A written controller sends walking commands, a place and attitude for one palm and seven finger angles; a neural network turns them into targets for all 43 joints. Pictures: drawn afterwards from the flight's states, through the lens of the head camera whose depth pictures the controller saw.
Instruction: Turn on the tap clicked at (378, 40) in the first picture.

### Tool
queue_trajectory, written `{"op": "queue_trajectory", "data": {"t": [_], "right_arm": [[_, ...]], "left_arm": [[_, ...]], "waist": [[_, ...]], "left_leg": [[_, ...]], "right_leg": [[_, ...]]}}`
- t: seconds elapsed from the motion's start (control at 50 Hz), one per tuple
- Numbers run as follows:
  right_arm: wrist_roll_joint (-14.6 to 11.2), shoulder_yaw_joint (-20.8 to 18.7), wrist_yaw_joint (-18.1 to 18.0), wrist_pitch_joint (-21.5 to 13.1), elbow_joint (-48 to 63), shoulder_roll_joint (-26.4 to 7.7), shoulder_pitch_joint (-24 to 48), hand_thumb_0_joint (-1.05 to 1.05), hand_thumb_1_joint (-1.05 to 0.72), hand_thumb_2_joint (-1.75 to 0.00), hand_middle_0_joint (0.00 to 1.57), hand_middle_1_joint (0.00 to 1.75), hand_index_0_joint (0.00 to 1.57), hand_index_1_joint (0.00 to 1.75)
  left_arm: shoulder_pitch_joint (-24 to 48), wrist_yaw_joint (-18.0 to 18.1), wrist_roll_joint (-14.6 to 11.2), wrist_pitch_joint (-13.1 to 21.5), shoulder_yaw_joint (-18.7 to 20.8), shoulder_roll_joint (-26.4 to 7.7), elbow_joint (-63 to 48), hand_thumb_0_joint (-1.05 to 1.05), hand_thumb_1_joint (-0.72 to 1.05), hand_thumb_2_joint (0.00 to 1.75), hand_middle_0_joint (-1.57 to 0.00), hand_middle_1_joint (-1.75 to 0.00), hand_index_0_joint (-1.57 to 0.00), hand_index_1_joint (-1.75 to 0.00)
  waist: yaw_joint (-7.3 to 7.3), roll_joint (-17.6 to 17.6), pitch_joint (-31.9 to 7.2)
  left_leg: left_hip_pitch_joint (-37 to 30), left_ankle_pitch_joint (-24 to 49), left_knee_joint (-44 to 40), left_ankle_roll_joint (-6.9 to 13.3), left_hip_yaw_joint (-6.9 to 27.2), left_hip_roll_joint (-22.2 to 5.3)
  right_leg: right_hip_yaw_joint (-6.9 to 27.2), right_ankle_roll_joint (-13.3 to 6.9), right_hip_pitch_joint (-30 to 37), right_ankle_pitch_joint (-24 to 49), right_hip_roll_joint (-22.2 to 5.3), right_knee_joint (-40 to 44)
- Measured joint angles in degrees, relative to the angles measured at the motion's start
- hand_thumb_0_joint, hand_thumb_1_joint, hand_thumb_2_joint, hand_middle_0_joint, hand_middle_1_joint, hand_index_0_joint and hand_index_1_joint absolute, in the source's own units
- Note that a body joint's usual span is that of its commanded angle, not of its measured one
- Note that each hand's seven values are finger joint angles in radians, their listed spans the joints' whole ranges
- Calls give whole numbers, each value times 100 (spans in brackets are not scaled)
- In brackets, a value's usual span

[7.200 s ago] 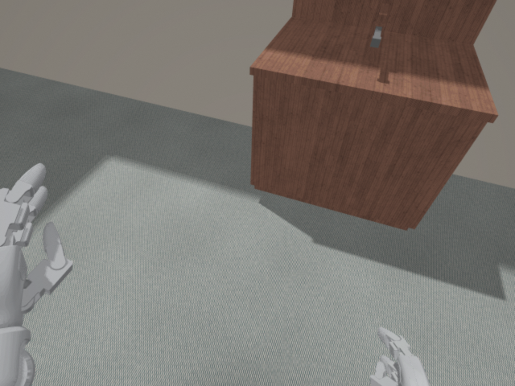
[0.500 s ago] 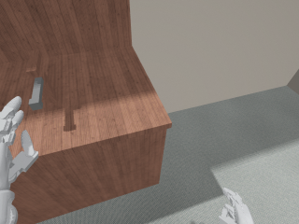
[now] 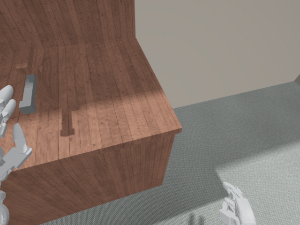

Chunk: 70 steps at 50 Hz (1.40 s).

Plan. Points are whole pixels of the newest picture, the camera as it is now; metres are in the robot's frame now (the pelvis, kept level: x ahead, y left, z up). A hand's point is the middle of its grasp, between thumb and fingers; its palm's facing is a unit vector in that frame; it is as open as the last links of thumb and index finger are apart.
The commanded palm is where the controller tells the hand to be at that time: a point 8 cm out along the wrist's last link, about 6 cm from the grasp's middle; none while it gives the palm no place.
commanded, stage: come to a stop and stand still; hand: left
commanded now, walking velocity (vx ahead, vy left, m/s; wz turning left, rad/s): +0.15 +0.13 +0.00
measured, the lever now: (27, 106) +0.37 +0.36 +0.09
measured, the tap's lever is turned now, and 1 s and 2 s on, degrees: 0 0 0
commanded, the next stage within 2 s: look again from close up in 1.02 s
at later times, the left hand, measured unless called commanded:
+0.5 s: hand (24, 111) +0.28 +0.27 +0.19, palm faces +0.38 -0.86 -0.34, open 7.4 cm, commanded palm +0.23 +0.33 +0.20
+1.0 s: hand (6, 105) +0.29 +0.31 +0.20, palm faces +0.38 -0.83 -0.41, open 7.4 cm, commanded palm +0.24 +0.34 +0.20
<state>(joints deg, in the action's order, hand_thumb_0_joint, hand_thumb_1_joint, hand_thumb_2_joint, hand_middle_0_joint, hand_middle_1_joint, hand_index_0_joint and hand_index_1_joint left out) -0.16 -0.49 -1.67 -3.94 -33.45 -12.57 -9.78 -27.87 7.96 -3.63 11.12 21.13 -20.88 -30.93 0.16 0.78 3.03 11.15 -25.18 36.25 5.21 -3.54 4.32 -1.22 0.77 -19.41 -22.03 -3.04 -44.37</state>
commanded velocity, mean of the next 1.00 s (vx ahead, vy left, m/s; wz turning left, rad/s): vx -0.05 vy -0.06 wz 0.00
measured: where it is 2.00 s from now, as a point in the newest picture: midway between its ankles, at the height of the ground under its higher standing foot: outside the picture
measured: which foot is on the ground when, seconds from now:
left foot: down 0.00-0.18, up 0.20-0.42, down 0.44-1.00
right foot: up 0.00-0.14, down 0.16-1.00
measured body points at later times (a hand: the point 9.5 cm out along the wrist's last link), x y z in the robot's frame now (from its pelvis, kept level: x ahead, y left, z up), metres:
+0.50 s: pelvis +0.07 +0.05 +0.01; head +0.09 +0.05 +0.46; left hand +0.26 +0.32 +0.21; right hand +0.27 -0.19 -0.06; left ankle +0.12 +0.21 -0.72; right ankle +0.06 -0.06 -0.72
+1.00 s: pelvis +0.07 +0.07 +0.02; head +0.09 +0.08 +0.47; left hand +0.27 +0.35 +0.22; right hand +0.25 -0.15 -0.06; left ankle +0.12 +0.21 -0.72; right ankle +0.06 -0.06 -0.72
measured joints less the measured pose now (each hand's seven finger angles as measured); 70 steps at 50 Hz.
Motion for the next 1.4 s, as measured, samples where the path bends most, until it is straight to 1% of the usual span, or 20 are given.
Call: {"op": "queue_trajectory", "data": {"t": [0.08,0.14,0.2,0.24,0.28,0.36,0.44,0.46,0.52,0.64,0.82,0.98,1.02,1.06,1.1,1.16,1.22,1.28,1.34,1.4], "right_arm": [[66,17,101,-83,111,120,-97,2,-91,-90,20,30,21,30],[59,68,117,-76,178,139,-207,2,-91,-90,20,30,21,30],[-6,26,109,21,29,50,-122,2,-91,-90,20,30,21,30],[-54,26,151,145,-101,26,-33,2,-91,-90,20,30,21,30],[-105,55,166,218,-132,31,28,2,-91,-90,20,30,21,30],[-74,103,31,146,-150,-16,122,2,-91,-90,20,30,21,30],[-46,47,-124,-66,-101,-134,206,2,-91,-90,20,30,21,30],[-57,8,-158,-92,-71,-136,231,2,-91,-90,20,30,21,30],[-128,-15,-225,-57,-35,95,338,2,-91,-90,20,30,20,30],[-151,200,-124,-70,228,398,275,2,-91,-90,20,30,20,30],[-103,279,-97,-73,136,382,82,2,-90,-90,20,30,21,30],[-126,206,-128,21,-50,250,-33,2,-90,-90,20,30,21,30],[-79,71,-188,-130,-34,192,-192,2,-90,-90,20,30,21,30],[-84,31,-145,-114,-143,122,-97,2,-91,-90,20,30,21,30],[-110,3,-44,-131,-126,31,-26,2,-91,-90,20,30,21,30],[-174,-89,120,-211,59,-113,-69,2,-91,-90,20,30,21,30],[-165,-115,147,-290,181,-173,-177,2,-91,-90,20,30,21,30],[-113,-75,47,-281,199,-64,-284,2,-91,-90,20,30,20,30],[-98,3,-62,-274,191,96,-395,2,-91,-90,19,30,20,30],[-97,68,-88,-329,174,184,-441,2,-91,-90,19,30,20,30]], "left_arm": [[-110,-9,54,-71,20,-84,-185,1,89,90,-21,-30,-21,-30],[-69,-20,16,-36,50,-241,-237,1,89,90,-21,-30,-21,-30],[225,-100,-37,29,24,-309,-74,1,89,90,-21,-30,-21,-30],[181,-127,-81,78,98,-220,56,1,89,90,-21,-30,-21,-30],[-20,-120,-80,95,210,-94,155,1,89,90,-21,-30,-21,-30],[-21,-6,7,-35,103,151,222,1,89,90,-21,-30,-21,-30],[161,81,29,-188,-233,338,-131,1,89,90,-21,-30,-21,-30],[179,80,30,-207,-282,324,-240,1,89,90,-21,-30,-21,-30],[307,35,34,-247,-224,100,-334,1,89,90,-21,-30,-21,-30],[278,-36,0,-370,150,-207,-235,1,89,90,-21,-30,-21,-30],[36,-91,-35,-590,-185,63,-322,1,89,90,-21,-30,-21,-30],[134,-37,-38,-624,-149,51,-106,1,89,90,-21,-30,-21,-30],[988,-332,288,-508,36,-441,393,1,89,90,-21,-30,-21,-30],[1904,-382,286,-351,389,-861,998,1,88,90,-22,-30,-22,-30],[2266,-356,215,-258,677,-949,1340,1,89,90,-21,-30,-21,-30],[1716,-331,102,-242,575,-541,1103,1,90,90,-20,-30,-20,-30],[638,-466,157,-162,-83,-54,511,1,90,90,-20,-30,-20,-30],[-164,-601,213,-58,-483,-18,215,1,90,90,-21,-30,-20,-30],[-282,-543,209,-9,-355,-272,141,1,89,90,-22,-30,-22,-30],[101,-377,201,11,-3,-475,149,1,88,90,-22,-30,-22,-30]], "waist": [[-35,-86,28],[-135,-216,2],[-198,-469,162],[-67,-434,202],[47,-315,220],[158,-115,376],[143,-156,473],[122,-199,450],[125,1,403],[58,10,191],[151,-32,120],[101,-195,-64],[326,-205,-31],[421,-119,152],[403,-77,252],[208,-131,289],[-5,-149,270],[-134,-5,284],[-66,206,405],[89,245,537]], "left_leg": [[-356,91,-435,27,-24,55],[-382,7,-302,-14,85,81],[520,137,1829,-377,242,-35],[1103,66,3041,-516,334,-56],[1489,12,3403,-595,422,-249],[1417,354,1788,-587,548,-748],[674,1689,-166,-537,465,-907],[518,1558,-349,-675,455,-946],[405,1217,-424,-865,314,-864],[544,1451,-738,-800,325,-986],[598,1632,-1025,-732,302,-940],[454,1561,-1013,-751,324,-960],[573,1524,-855,-716,356,-987],[584,1545,-831,-778,345,-980],[599,1568,-840,-761,240,-983],[554,1547,-863,-683,61,-939],[520,1464,-827,-607,-51,-879],[528,1374,-753,-563,-78,-823],[518,1359,-753,-543,-50,-757],[571,1360,-720,-519,34,-728]], "right_leg": [[-293,-91,-307,-273,174,-563],[-721,-206,-42,394,320,628],[-1039,-540,228,551,378,858],[-939,-568,346,406,387,891],[-754,-517,457,447,377,1053],[-544,-407,731,583,252,1360],[-496,-212,871,401,157,1157],[-485,-161,848,307,168,1020],[-351,-58,865,333,65,1010],[-371,-13,972,788,232,1873],[-368,50,998,1071,208,2334],[-390,34,1183,1027,232,2395],[-427,22,1103,988,257,2281],[-412,-12,979,906,234,2042],[-307,7,859,898,218,1930],[-136,83,809,907,156,1892],[-33,157,829,886,84,1906],[-11,197,828,810,22,1844],[-44,207,836,745,-41,1783],[-131,201,861,752,-60,1824]]}}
